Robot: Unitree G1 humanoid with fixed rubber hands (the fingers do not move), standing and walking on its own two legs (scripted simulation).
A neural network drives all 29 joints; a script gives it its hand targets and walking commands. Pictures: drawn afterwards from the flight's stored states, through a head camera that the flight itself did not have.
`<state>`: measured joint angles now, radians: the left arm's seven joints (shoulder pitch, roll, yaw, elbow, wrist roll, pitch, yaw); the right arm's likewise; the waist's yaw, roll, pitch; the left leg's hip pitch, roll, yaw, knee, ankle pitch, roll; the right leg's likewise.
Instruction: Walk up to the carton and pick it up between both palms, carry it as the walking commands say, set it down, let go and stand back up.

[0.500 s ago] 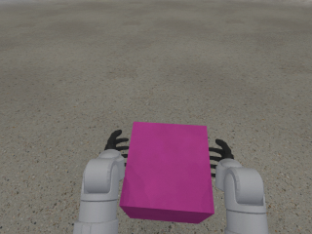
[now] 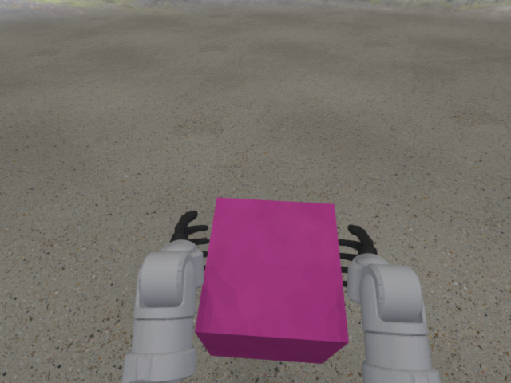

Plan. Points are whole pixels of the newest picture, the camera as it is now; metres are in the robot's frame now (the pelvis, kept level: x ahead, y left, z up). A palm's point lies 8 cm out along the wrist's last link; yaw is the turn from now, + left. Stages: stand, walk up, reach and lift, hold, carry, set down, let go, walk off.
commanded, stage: carry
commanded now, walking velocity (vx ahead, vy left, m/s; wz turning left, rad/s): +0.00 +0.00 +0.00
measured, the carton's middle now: (270, 282) +0.30 +0.00 +0.03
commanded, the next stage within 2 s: none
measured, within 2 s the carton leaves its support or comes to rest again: neither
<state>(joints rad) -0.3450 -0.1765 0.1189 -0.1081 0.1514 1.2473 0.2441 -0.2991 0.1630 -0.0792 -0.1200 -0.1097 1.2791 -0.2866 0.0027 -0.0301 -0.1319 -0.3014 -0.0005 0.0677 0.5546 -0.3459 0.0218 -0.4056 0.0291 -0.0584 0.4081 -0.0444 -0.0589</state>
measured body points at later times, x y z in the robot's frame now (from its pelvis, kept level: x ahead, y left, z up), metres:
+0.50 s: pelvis +0.00 +0.00 +0.00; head -0.03 +0.00 +0.45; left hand +0.30 +0.14 +0.10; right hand +0.29 -0.13 +0.09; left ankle +0.02 +0.11 -0.73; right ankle +0.12 -0.06 -0.73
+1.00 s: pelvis +0.04 +0.02 +0.00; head +0.01 +0.03 +0.45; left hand +0.35 +0.17 +0.09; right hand +0.34 -0.11 +0.08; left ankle +0.02 +0.11 -0.73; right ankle +0.12 -0.06 -0.73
